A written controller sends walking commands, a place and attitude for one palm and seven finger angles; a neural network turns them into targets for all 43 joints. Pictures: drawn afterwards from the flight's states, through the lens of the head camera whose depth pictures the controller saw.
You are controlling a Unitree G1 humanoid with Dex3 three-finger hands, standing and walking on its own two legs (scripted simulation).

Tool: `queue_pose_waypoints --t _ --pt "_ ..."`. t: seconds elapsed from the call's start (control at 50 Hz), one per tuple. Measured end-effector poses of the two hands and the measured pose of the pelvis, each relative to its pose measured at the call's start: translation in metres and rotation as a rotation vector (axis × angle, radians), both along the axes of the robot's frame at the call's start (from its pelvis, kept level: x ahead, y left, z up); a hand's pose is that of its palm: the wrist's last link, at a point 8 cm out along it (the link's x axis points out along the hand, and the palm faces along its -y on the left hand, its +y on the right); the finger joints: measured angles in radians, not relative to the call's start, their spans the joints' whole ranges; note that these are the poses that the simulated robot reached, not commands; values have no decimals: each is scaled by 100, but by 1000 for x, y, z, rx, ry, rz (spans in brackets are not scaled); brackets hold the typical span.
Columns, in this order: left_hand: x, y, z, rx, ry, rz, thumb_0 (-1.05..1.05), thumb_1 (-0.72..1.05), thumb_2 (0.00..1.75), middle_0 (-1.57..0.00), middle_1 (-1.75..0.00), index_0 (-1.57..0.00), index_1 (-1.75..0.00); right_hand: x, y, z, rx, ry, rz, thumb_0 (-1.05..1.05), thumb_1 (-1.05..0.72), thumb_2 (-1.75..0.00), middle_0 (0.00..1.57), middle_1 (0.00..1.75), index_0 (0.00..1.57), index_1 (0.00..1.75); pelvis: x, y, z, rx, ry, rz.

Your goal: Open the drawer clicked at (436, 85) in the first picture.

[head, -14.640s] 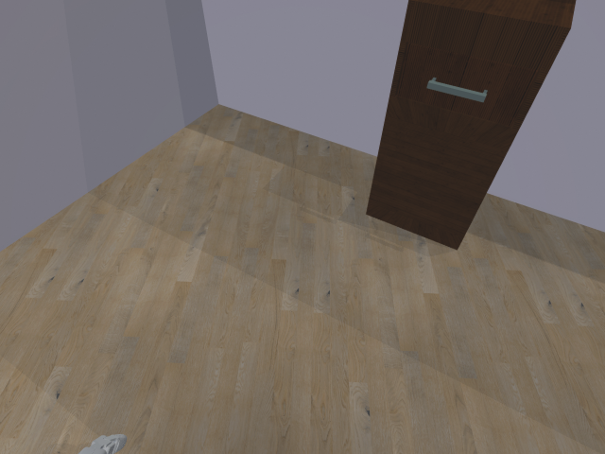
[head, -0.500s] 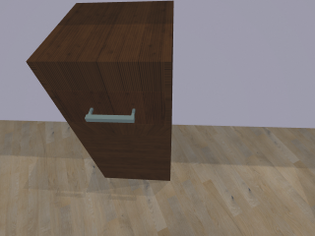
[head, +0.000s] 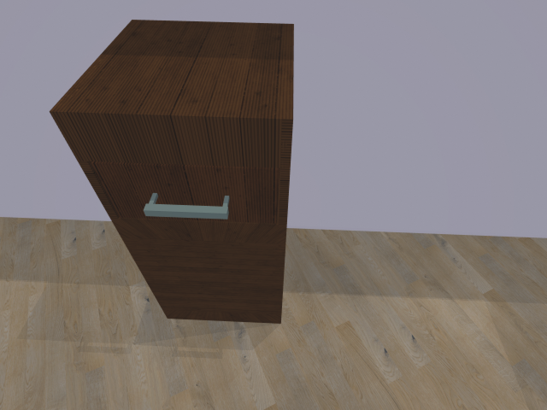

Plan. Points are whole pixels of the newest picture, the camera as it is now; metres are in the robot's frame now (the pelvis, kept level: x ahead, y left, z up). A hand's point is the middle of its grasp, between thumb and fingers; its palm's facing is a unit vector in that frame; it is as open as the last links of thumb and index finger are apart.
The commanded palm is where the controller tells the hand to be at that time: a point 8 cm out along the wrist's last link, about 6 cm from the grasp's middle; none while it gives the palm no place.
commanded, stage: look again from close up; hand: left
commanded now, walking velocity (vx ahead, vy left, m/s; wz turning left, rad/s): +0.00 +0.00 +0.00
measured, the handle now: (188, 205) +0.53 +0.22 -0.07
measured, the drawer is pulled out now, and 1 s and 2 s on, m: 0.00 0.00 0.00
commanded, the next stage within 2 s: raise the hand with hooked fingers in 0.60 s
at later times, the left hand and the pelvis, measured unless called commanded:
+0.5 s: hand out of the picture +0.04 +0.19 -0.18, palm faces +0.02 -0.98 -0.18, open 7.3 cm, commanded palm none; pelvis +0.05 +0.02 +0.00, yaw +0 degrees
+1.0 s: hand (156, 313) +0.26 +0.20 -0.03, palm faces -0.03 -0.40 -0.92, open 7.9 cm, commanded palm +0.18 +0.23 -0.03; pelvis +0.03 +0.01 -0.02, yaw -2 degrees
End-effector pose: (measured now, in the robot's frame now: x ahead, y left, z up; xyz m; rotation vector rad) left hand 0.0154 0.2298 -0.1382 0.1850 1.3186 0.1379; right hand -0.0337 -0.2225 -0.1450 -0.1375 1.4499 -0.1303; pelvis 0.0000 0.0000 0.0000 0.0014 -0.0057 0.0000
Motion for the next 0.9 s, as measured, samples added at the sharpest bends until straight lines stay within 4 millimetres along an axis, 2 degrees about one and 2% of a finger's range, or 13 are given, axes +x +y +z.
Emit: queue_pose_waypoints --t 0.06,0.14,0.22,0.34,0.44,0.56,0.72,0.76,0.82,0.86,0.9 --pt "-4 1 -2 -8 33 5 0 91 90 -20 -30 -20 -30 -8 7 1 4 41 -9 0 -92 -90 19 30 20 29 5 3 0 -1 4 -1" --pt "-5 0 -5 -22 64 11 0 91 90 -20 -30 -20 -30 -6 16 2 8 61 -16 0 -91 -90 20 30 20 30 14 7 0 -1 5 -3" --pt "0 -2 -8 -35 74 16 0 91 90 -20 -30 -20 -30 9 24 0 11 41 -17 0 -91 -90 20 30 20 30 22 11 0 -2 0 -5" --pt "9 0 -11 -39 77 22 1 92 90 -20 -30 -20 -30 44 34 -3 15 -26 -6 0 -91 -90 20 30 20 30 33 16 -1 -4 -5 -7" --pt "16 4 -11 -36 73 33 1 92 90 -20 -30 -20 -30 62 32 -4 -2 -44 9 1 -93 -90 20 30 20 30 41 21 -2 -4 -5 -5" --pt "23 7 -11 -33 76 34 0 92 90 -20 -30 -20 -30 76 29 -4 -17 -59 10 1 -93 -90 20 30 20 30 49 23 -2 -3 -5 -7" --pt "29 9 -12 -28 83 33 0 92 90 -20 -30 -20 -30 80 30 -3 -18 -44 6 1 -92 -90 20 30 20 30 54 24 -3 -6 4 -3" --pt "54 19 5 52 -21 -66 2 94 90 -21 -30 -21 -30 87 24 1 -44 -128 4 1 -93 -90 20 30 20 30 53 24 -3 -3 12 -13" --pt "116 37 57 250 -321 -157 3 93 89 -21 -31 -21 -31 110 13 7 -74 -327 -15 2 -93 -90 20 30 21 30 49 23 -4 26 31 2" --pt "158 37 96 386 -500 -272 3 90 88 -21 -33 -21 -32 132 6 8 -69 -440 11 2 -93 -90 20 30 20 30 45 21 -7 38 50 22" --pt "195 28 132 537 -660 -421 3 87 87 -21 -35 -21 -34 159 -1 8 -59 -536 57 1 -93 -90 20 30 20 30 40 20 -11 34 79 22"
